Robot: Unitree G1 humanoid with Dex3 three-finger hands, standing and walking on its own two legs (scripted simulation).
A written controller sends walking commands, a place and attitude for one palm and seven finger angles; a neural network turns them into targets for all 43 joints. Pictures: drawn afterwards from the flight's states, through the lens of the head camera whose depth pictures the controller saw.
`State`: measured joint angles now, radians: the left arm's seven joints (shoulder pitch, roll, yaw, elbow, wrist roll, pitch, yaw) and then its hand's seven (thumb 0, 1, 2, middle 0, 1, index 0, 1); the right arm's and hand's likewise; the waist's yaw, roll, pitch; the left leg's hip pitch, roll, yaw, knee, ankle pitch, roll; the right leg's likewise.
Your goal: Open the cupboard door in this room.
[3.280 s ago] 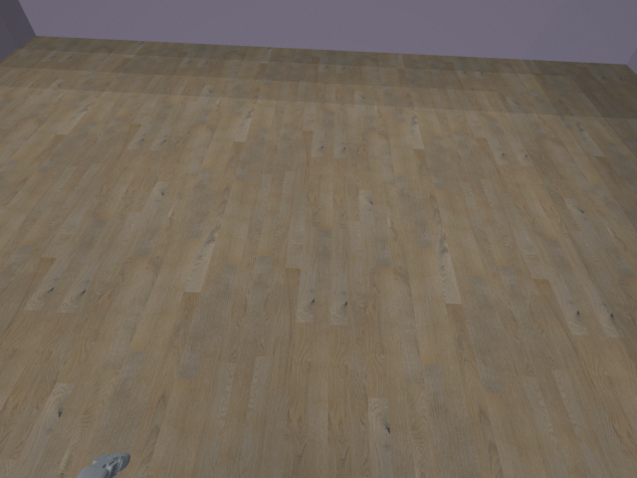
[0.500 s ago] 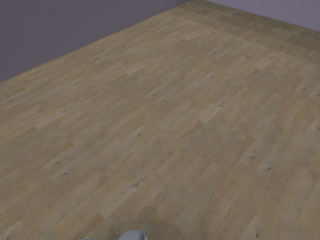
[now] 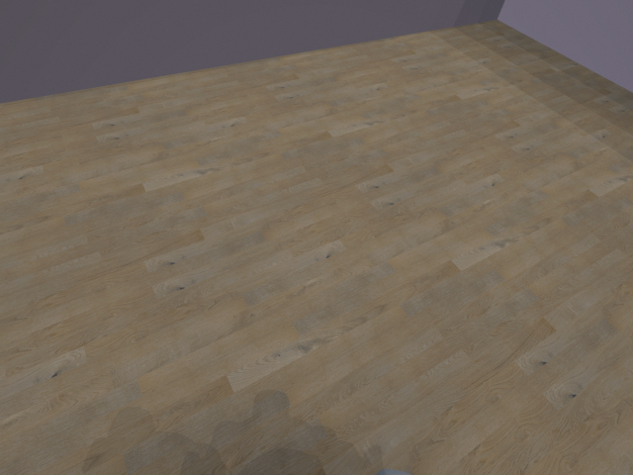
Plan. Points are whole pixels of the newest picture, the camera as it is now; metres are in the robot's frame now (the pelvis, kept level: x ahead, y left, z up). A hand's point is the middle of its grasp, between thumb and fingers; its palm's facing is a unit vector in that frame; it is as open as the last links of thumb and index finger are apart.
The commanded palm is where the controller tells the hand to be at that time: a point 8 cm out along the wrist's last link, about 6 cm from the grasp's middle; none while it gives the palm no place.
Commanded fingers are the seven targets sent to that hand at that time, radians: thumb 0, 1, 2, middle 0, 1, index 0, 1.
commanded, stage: turn or walk to find it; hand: left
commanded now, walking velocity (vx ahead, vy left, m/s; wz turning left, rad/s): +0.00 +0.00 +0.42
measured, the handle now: out of the picture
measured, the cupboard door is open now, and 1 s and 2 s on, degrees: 0 0 0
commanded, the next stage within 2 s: none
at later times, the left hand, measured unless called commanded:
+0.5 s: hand out of the picture +0.00 +0.15 -0.15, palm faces +0.23 -0.93 -0.28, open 7.4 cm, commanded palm none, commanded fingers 0.00 0.90 0.90 -0.20 -0.30 -0.20 -0.30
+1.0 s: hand out of the picture -0.15 +0.21 -0.18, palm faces +0.48 -0.85 -0.23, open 7.4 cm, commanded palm none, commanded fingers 0.00 0.90 0.90 -0.20 -0.30 -0.20 -0.30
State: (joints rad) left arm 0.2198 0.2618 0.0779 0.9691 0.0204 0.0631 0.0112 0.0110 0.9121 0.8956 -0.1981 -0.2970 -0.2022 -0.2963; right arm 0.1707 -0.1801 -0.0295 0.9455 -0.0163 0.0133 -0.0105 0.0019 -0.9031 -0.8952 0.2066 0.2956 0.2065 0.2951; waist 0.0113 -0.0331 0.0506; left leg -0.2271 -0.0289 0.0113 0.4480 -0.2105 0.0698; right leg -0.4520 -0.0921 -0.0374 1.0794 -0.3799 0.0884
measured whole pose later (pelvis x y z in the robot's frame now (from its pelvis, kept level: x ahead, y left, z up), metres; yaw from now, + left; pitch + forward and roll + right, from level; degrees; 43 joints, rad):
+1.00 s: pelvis -0.09 +0.00 +0.00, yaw +25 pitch -1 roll -2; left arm 0.23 0.27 0.08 0.99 0.02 0.07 0.01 0.01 0.91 0.90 -0.20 -0.30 -0.20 -0.30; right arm 0.15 -0.19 -0.03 0.94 -0.02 0.01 -0.01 0.00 -0.90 -0.90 0.21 0.30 0.21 0.29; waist 0.02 -0.04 0.06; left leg -0.23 -0.02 0.02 0.46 -0.22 0.06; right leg -0.46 -0.10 -0.05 1.10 -0.38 0.08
